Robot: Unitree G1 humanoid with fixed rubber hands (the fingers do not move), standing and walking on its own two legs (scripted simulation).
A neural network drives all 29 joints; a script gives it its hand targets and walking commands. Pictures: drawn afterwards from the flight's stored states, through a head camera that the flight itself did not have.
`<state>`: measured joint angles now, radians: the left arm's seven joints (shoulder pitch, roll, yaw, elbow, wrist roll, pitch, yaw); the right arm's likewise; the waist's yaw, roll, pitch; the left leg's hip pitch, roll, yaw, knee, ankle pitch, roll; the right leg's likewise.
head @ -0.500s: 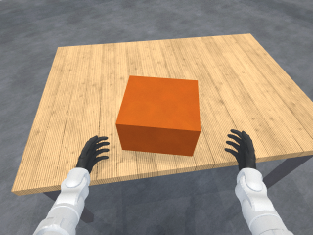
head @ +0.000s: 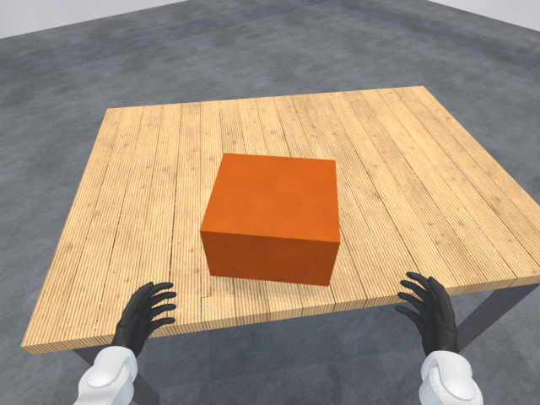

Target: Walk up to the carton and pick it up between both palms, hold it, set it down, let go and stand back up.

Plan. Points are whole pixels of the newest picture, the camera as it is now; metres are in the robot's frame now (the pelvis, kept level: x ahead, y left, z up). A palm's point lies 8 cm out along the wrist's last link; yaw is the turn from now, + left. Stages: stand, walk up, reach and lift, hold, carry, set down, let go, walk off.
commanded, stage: set down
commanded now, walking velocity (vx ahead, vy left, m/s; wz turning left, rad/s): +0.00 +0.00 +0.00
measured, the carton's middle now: (274, 216) +0.48 -0.01 -0.03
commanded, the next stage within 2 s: let go in 1.90 s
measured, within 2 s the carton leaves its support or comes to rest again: neither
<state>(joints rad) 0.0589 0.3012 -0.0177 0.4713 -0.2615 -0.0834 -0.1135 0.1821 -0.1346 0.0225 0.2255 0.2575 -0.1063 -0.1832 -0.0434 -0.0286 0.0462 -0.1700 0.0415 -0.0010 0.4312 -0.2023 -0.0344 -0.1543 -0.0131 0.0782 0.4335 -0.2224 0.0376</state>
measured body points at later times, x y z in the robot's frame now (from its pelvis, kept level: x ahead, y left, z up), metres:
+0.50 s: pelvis +0.01 +0.00 +0.00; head +0.02 +0.01 +0.45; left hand +0.23 +0.22 -0.03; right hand +0.21 -0.22 +0.01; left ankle +0.02 +0.14 -0.74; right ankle +0.01 -0.15 -0.74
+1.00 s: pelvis +0.02 +0.00 +0.00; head +0.03 +0.01 +0.45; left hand +0.22 +0.22 -0.05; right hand +0.19 -0.22 -0.03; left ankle +0.02 +0.14 -0.74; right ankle +0.01 -0.15 -0.74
